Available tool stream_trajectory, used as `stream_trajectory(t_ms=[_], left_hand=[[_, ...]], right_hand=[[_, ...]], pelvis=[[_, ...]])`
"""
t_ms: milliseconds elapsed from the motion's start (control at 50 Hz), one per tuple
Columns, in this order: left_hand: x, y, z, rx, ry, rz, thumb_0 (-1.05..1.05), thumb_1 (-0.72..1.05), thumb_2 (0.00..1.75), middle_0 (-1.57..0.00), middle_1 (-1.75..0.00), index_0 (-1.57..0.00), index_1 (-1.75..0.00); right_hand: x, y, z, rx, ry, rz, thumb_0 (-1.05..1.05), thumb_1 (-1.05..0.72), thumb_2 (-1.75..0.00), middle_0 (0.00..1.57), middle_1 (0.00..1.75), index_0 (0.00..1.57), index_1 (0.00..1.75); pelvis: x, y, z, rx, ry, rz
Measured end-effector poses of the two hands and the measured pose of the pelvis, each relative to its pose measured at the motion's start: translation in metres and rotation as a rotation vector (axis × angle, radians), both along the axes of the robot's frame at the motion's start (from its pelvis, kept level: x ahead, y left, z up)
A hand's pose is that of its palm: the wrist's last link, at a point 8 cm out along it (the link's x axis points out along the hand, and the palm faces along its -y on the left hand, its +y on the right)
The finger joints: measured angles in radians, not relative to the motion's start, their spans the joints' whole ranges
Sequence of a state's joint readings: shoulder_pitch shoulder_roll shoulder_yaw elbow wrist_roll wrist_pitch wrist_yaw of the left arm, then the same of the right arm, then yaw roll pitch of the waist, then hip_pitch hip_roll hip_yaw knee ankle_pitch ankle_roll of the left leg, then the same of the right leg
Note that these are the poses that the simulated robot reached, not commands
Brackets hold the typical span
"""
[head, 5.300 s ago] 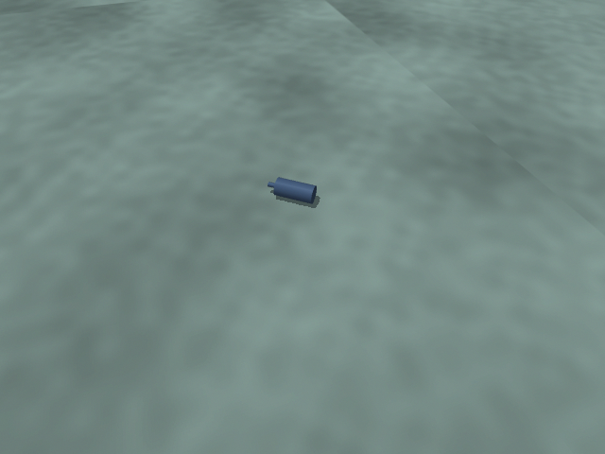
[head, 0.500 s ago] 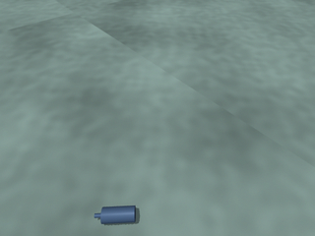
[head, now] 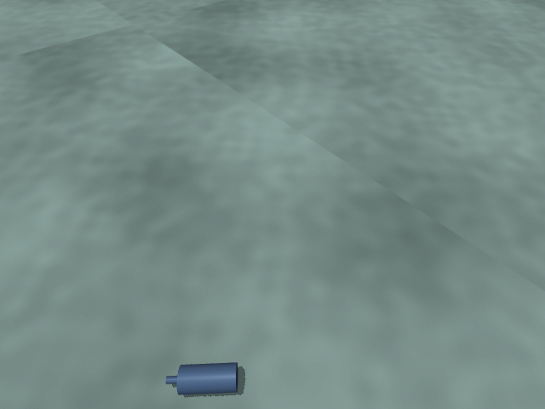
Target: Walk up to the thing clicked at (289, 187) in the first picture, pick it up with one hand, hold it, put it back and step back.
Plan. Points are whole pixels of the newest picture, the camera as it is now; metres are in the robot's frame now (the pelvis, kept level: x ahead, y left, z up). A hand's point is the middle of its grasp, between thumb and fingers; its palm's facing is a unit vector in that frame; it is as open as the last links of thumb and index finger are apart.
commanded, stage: stand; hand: left
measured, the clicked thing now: (201, 378) +0.40 +0.24 -0.74
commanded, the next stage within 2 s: none
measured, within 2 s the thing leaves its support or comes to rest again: neither
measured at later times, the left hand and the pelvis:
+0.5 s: hand out of the picture +0.09 +0.25 -0.16, palm faces +0.00 -0.94 -0.33, open 7.3 cm; pelvis +0.01 +0.00 +0.00, yaw +1 degrees
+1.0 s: hand out of the picture +0.07 +0.26 -0.16, palm faces +0.01 -0.94 -0.33, open 7.3 cm; pelvis +0.01 +0.01 +0.00, yaw +2 degrees
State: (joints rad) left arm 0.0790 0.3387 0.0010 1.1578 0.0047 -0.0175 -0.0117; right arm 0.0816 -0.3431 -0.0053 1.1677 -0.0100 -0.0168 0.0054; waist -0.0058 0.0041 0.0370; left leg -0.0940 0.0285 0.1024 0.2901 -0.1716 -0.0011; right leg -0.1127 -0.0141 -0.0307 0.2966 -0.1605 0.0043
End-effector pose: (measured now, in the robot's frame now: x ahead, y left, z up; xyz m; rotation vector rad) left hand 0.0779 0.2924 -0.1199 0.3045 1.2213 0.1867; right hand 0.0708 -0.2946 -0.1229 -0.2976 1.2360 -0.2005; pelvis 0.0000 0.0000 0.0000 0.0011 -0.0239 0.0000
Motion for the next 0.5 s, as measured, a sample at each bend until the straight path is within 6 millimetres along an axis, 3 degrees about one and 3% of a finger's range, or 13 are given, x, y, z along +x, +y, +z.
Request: stream_trajectory(t_ms=[500], left_hand=[[0.008,0.004,-0.001,0.002,-0.012,0.017,0.00,0.91,0.90,-0.20,-0.30,-0.20,-0.30]], right_hand=[[0.024,0.002,0.005,-0.017,-0.025,0.020,0.01,-0.91,-0.90,0.20,0.30,0.20,0.30]], pelvis=[[0.011,0.003,0.000,-0.003,-0.006,0.017]])
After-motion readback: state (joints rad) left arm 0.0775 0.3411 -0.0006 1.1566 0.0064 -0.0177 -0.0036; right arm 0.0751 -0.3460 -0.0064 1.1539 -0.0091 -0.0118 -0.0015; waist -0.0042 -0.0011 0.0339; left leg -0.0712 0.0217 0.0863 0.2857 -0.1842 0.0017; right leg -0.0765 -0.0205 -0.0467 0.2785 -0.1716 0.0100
